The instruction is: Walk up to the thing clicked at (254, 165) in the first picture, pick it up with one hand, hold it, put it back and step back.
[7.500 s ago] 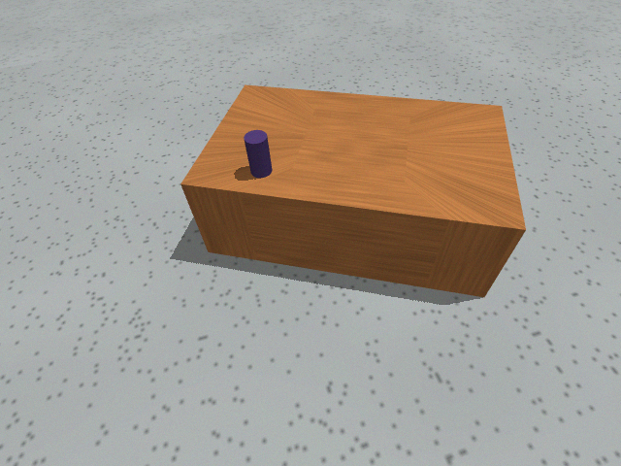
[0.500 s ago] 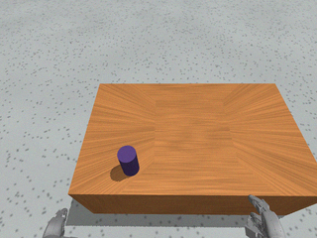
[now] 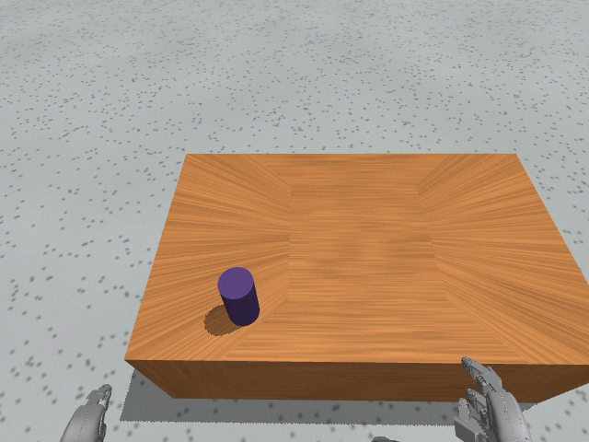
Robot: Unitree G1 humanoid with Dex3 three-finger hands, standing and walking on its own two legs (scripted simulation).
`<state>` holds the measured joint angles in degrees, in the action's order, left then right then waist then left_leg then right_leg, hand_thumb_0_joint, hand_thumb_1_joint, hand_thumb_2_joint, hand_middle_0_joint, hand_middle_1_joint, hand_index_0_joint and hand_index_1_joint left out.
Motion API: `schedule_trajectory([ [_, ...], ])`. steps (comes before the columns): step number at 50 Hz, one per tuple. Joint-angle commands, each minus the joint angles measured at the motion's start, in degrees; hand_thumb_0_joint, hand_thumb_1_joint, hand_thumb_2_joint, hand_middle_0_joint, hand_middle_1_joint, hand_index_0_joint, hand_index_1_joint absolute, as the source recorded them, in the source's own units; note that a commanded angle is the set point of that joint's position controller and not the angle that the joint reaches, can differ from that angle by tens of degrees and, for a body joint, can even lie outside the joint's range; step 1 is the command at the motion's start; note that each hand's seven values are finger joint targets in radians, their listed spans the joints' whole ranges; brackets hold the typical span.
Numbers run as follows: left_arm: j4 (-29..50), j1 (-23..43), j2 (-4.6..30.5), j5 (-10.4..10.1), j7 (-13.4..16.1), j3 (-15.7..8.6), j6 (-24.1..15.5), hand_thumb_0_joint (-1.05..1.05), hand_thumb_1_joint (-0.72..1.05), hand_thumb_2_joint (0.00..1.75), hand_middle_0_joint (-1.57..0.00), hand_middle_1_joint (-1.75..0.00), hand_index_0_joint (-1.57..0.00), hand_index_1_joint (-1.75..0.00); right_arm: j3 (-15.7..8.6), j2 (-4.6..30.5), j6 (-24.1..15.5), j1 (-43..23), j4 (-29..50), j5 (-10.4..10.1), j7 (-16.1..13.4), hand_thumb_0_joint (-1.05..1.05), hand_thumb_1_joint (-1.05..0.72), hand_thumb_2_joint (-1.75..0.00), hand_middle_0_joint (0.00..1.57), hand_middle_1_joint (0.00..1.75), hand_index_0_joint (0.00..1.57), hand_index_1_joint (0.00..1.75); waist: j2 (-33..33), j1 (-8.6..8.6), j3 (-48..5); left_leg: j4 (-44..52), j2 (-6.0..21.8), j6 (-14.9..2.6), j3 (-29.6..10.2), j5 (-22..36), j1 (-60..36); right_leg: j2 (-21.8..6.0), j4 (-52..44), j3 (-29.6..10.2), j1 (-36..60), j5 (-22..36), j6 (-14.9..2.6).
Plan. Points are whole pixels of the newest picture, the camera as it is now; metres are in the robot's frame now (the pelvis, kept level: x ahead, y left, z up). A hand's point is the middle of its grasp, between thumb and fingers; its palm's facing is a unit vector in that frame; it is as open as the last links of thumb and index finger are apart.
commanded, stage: go down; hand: left
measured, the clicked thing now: (240, 297) +0.44 +0.15 -0.27
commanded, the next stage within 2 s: none
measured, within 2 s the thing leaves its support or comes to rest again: neither
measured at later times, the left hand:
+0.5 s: hand (94, 345) +0.26 +0.30 -0.02, palm faces +0.15 -0.96 -0.23, open 17.3 cm
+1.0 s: hand (80, 309) +0.30 +0.33 +0.00, palm faces +0.13 -0.98 -0.16, open 17.3 cm
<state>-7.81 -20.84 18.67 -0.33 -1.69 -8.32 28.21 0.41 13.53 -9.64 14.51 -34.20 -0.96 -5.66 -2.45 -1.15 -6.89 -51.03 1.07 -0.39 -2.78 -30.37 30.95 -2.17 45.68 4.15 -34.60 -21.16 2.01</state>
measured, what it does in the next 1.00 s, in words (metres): stands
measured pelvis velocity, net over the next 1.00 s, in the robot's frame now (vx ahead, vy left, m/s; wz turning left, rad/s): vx -0.04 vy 0.00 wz -0.01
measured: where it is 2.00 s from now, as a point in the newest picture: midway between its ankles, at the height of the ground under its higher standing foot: outside the picture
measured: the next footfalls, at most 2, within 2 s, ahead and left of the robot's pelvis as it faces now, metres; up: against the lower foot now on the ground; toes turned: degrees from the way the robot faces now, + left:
none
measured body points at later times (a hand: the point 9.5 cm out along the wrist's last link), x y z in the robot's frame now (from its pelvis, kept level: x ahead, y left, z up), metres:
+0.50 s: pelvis -0.03 -0.01 -0.01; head +0.00 +0.01 +0.44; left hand +0.25 +0.35 +0.00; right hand +0.10 -0.28 -0.08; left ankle -0.05 +0.11 -0.70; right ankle +0.01 -0.15 -0.70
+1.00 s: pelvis -0.04 +0.00 -0.01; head +0.02 +0.02 +0.44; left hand +0.29 +0.38 +0.01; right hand +0.05 -0.28 -0.10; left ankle -0.05 +0.11 -0.70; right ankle +0.01 -0.15 -0.70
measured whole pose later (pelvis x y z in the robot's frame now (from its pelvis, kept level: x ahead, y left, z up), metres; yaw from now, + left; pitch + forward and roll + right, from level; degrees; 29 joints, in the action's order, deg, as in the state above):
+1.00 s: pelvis -0.04 +0.00 -0.01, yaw -1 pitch +12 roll -3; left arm -52.1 21.4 36.7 -2.5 -23.2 -25.8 1.1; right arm 1.7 15.9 -14.7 19.6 -41.1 0.1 -8.4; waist 0.4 -2.7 -4.8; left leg -54.3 1.3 -0.1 -2.2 -28.3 37.5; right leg -1.8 47.9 3.4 -41.1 -18.2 1.3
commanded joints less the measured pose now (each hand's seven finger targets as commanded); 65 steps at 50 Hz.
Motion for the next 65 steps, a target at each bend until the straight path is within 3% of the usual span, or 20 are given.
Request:
schedule_trajectory([
  [1, 11.9, 0.7, 11.4, -0.3, 0.0, -6.8, -2.4, 0.00, -0.48, 0.08, -0.06, -0.04, -0.05, -0.04, -3.0, 8.3, -4.0, -3.1, 9.8, -0.3, -1.9, 0.00, -0.85, -0.89, 0.20, 0.30, 0.20, 0.30, -1.5, 0.00, -9.3, 5.7, -1.1, 1.32, -0.1, 25.7, 1.4, 1.7, -1.8, 0.5, 9.1, 15.2, -2.83],
  [4, 11.7, 1.0, 12.6, -0.8, -0.9, -8.0, -2.6, 0.00, -0.52, 0.08, -0.06, -0.05, -0.05, -0.05, -2.9, 8.6, -4.7, -3.0, 9.6, -0.3, -2.7, 0.00, -0.86, -0.89, 0.20, 0.30, 0.20, 0.30, -0.8, -0.48, -8.0, 5.3, -1.1, 0.96, -0.2, 22.6, 3.3, 1.7, -1.2, 0.4, 7.3, 13.0, -2.75],
  [10, 9.0, 20.0, 19.6, -1.9, -2.7, -12.5, -6.0, 0.00, -0.52, 0.05, -0.07, -0.01, -0.05, -0.02, -2.3, 9.3, -7.3, -2.0, 7.1, -0.4, -4.9, 0.00, -0.86, -0.89, 0.20, 0.30, 0.20, 0.30, -1.4, -2.94, -8.5, 4.1, -1.4, -0.06, -0.2, 14.1, 4.3, 1.0, -1.8, -1.0, 4.2, 7.7, -1.98],
  [14, 3.0, 26.6, 23.6, -2.9, -5.6, -14.5, -7.7, 0.00, -0.49, 0.05, -0.06, -0.02, -0.05, -0.03, -1.7, 10.0, -8.6, -1.6, 4.8, -0.6, -5.8, 0.00, -0.85, -0.89, 0.20, 0.30, 0.20, 0.30, -1.7, -2.51, -8.7, 5.1, -1.9, -0.35, -0.1, 11.0, 4.3, 0.8, -3.2, -1.5, 5.5, 5.5, -1.85],
  [20, -10.8, 36.5, 26.9, -3.4, -11.4, -16.1, -9.6, 0.00, -0.49, 0.03, -0.08, -0.02, -0.06, -0.02, -1.9, 10.9, -8.9, 0.2, 1.3, -0.5, -5.4, 0.00, -0.86, -0.89, 0.20, 0.30, 0.20, 0.30, -5.8, -1.31, -9.7, 7.1, -1.5, 0.45, -0.6, 15.6, 2.9, 1.4, -2.6, -0.3, 6.5, 8.3, -2.69],
  [28, -24.6, 38.1, 28.8, -3.4, -17.3, -18.1, -15.1, 0.00, -0.53, 0.02, -0.08, -0.01, -0.07, -0.02, -2.1, 11.3, -8.6, 3.5, 1.4, -0.6, -3.9, 0.00, -0.88, -0.89, 0.20, 0.30, 0.20, 0.30, -1.1, 0.13, -9.9, 7.7, -0.7, 0.63, -0.5, 19.8, 3.9, 2.3, -2.4, 0.6, 7.3, 10.3, -3.07],
  [36, -25.9, 43.6, 32.8, -3.1, -18.0, -20.9, -22.6, 0.00, -0.56, 0.03, -0.08, -0.01, -0.06, -0.03, -2.9, 12.1, -8.1, 6.2, 1.0, -0.1, -3.2, 0.00, -0.88, -0.89, 0.20, 0.30, 0.20, 0.30, -2.2, 0.21, -11.4, 7.1, -0.7, 0.58, 0.2, 20.6, 3.4, 2.2, -1.4, -0.5, 6.8, 11.1, -3.22],
  [39, -21.5, 52.7, 36.1, -2.7, -18.2, -21.4, -26.0, 0.00, -0.53, 0.06, -0.08, -0.02, -0.06, -0.03, -3.3, 12.8, -7.8, 7.5, 0.2, 0.1, -3.6, 0.00, -0.88, -0.89, 0.20, 0.30, 0.20, 0.30, -5.9, -0.69, -14.7, 7.2, -0.5, 0.91, 0.3, 22.9, 0.1, 2.1, -1.0, -1.1, 6.7, 12.8, -3.59],
  [42, -22.4, 59.3, 36.9, -3.0, -18.8, -21.2, -29.0, 0.00, -0.50, 0.06, -0.07, -0.02, -0.05, -0.03, -3.3, 13.1, -8.1, 8.5, -1.3, 0.4, -3.9, 0.00, -0.87, -0.89, 0.20, 0.30, 0.20, 0.30, -6.6, -1.71, -13.6, 7.7, -0.5, 0.69, 0.1, 19.4, 0.2, 2.2, -1.3, -1.3, 5.3, 10.9, -3.49],
  [43, -26.6, 56.9, 39.0, -3.0, -18.9, -23.8, -29.4, 0.00, -0.51, 0.05, -0.07, -0.02, -0.05, -0.03, -2.7, 12.8, -7.8, 8.1, -1.4, 0.4, -4.0, 0.00, -0.88, -0.89, 0.20, 0.30, 0.20, 0.30, -5.7, -1.66, -12.6, 7.3, -0.6, 0.66, 0.2, 19.4, 1.1, 2.0, -1.5, -1.4, 5.0, 10.6, -3.48],
  [46, -33.4, 57.6, 35.6, -3.0, -21.1, -20.6, -30.6, 0.00, -0.48, 0.06, -0.07, -0.02, -0.05, -0.03, -2.8, 13.4, -7.3, 9.7, -2.7, 0.8, -3.8, 0.00, -0.87, -0.89, 0.20, 0.30, 0.20, 0.30, -7.1, -1.97, -11.9, 8.4, 0.0, 1.10, -0.7, 19.0, 0.6, 2.2, -1.2, -1.0, 3.5, 10.3, -3.85],
  [52, -44.1, 56.3, 37.0, -4.0, -23.9, -21.5, -31.9, 0.00, -0.52, 0.03, -0.08, -0.03, -0.07, -0.03, -1.4, 13.3, -6.6, 9.4, -1.2, 0.6, -3.1, 0.00, -0.88, -0.89, 0.20, 0.30, 0.20, 0.30, -3.7, -1.22, -10.7, 6.9, -0.5, 0.66, 0.2, 18.0, 6.1, 2.0, -1.6, -0.9, 4.3, 9.3, -3.82],
  [54, -45.7, 56.5, 37.3, -4.4, -24.5, -21.7, -33.1, 0.00, -0.55, 0.04, -0.08, -0.02, -0.07, -0.03, -1.5, 13.7, -6.2, 9.4, -1.0, 0.5, -3.1, 0.00, -0.87, -0.89, 0.20, 0.30, 0.20, 0.30, -1.9, -1.68, -10.6, 6.2, -0.5, 0.49, 0.6, 18.6, 7.0, 2.1, -1.1, -0.9, 3.3, 9.7, -3.81],
  [55, -41.1, 60.6, 39.4, -4.5, -24.8, -22.8, -34.4, 0.00, -0.57, 0.04, -0.08, -0.03, -0.07, -0.03, -1.7, 13.8, -6.0, 9.9, -0.9, 0.7, -3.2, 0.00, -0.87, -0.89, 0.20, 0.30, 0.20, 0.30, -3.2, -1.20, -14.0, 5.5, -0.7, 0.51, 0.9, 20.0, 5.7, 2.0, -0.6, -1.1, 3.9, 11.0, -3.85],
  [58, -46.9, 58.6, 40.5, -4.4, -25.2, -23.9, -36.1, 0.00, -0.55, 0.04, -0.08, -0.02, -0.07, -0.03, -1.5, 14.1, -5.8, 10.2, -0.9, 0.9, -3.0, 0.00, -0.87, -0.89, 0.20, 0.30, 0.20, 0.30, -1.6, -1.58, -11.5, 4.9, -0.7, 0.46, 1.1, 20.1, 7.4, 2.0, 0.1, -1.2, 3.2, 11.0, -3.81],
  [59, -39.0, 65.1, 44.0, -4.7, -25.2, -26.0, -37.8, 0.00, -0.55, 0.05, -0.07, -0.03, -0.06, -0.04, -1.9, 14.4, -5.6, 10.4, -0.8, 1.0, -3.1, 0.00, -0.87, -0.89, 0.20, 0.30, 0.20, 0.30, -3.5, -1.11, -18.0, 4.0, -0.9, 0.37, 1.4, 21.5, 5.3, 1.7, 0.4, -1.7, 5.0, 12.8, -3.74],
  [60, -43.4, 63.5, 44.0, -4.2, -25.2, -25.9, -37.8, 0.00, -0.53, 0.05, -0.07, -0.03, -0.06, -0.04, -1.6, 14.1, -5.6, 10.6, -0.9, 1.0, -3.3, 0.00, -0.88, -0.89, 0.20, 0.30, 0.20, 0.30, -3.1, -2.05, -17.0, 3.8, -1.0, 0.22, 1.5, 21.6, 6.0, 1.6, 0.5, -2.1, 5.4, 13.4, -3.61],
  [63, -38.4, 68.0, 46.3, -4.4, -25.9, -27.3, -39.5, 0.00, -0.52, 0.05, -0.07, -0.02, -0.05, -0.03, -2.1, 14.9, -5.0, 11.3, -1.4, 1.4, -3.6, 0.00, -0.88, -0.90, 0.20, 0.30, 0.20, 0.30, -6.4, -1.94, -21.1, 2.8, -1.2, 0.39, 1.6, 24.4, 3.3, 1.4, 1.2, -2.4, 5.3, 15.6, -3.75],
  [64, -44.3, 64.4, 45.1, -4.0, -25.9, -26.7, -39.1, 0.00, -0.51, 0.06, -0.07, -0.02, -0.05, -0.03, -1.8, 14.7, -4.8, 11.4, -1.8, 1.5, -3.7, 0.00, -0.88, -0.90, 0.20, 0.30, 0.20, 0.30, -4.2, -2.62, -19.1, 2.6, -1.2, 0.20, 1.5, 24.1, 4.3, 1.5, 0.9, -2.3, 4.7, 15.4, -3.67],
  [65, -42.1, 66.4, 45.7, -4.1, -26.3, -27.0, -39.5, 0.00, -0.50, 0.06, -0.07, -0.02, -0.05, -0.03, -1.8, 14.7, -4.6, 11.5, -2.0, 1.6, -3.8, 0.00, -0.88, -0.89, 0.20, 0.30, 0.20, 0.30, -5.3, -2.36, -19.3, 2.6, -1.2, 0.29, 1.5, 24.1, 4.7, 1.2, 1.2, -2.4, 5.1, 15.5, -3.75],
])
